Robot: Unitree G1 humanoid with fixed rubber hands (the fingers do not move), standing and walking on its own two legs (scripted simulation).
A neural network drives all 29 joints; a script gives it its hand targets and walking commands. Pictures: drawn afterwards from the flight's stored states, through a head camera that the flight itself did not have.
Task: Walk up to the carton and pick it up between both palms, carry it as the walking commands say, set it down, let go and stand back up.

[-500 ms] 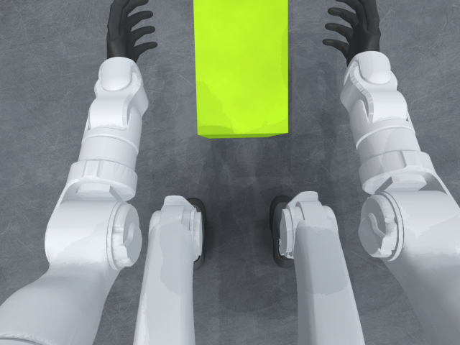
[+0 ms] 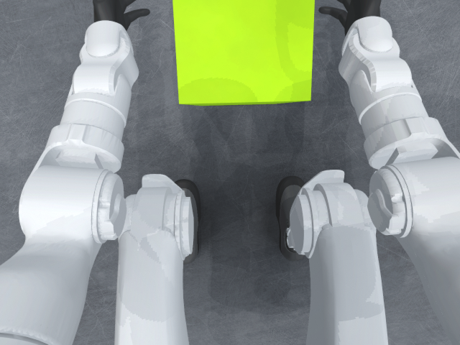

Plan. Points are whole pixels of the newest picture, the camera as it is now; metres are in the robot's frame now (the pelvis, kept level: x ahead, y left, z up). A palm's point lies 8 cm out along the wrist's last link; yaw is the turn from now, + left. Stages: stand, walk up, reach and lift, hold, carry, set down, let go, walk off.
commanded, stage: reach and lift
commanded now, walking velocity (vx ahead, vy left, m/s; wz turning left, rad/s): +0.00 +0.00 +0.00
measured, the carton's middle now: (238, 13) +0.56 +0.00 -0.26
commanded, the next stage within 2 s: none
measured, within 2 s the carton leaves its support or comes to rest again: leaves its support in 1.32 s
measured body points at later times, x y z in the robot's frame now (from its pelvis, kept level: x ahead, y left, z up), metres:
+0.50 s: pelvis -0.01 +0.00 -0.01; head +0.36 +0.00 +0.25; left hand +0.54 +0.16 -0.19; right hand +0.54 -0.16 -0.19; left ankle +0.11 +0.13 -0.37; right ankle +0.11 -0.13 -0.37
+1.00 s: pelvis -0.01 +0.00 -0.01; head +0.36 +0.00 +0.24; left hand +0.54 +0.13 -0.19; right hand +0.54 -0.13 -0.19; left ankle +0.11 +0.13 -0.37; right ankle +0.11 -0.13 -0.37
